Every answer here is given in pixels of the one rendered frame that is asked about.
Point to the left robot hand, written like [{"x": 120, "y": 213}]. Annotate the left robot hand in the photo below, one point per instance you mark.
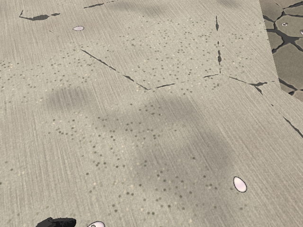
[{"x": 57, "y": 222}]

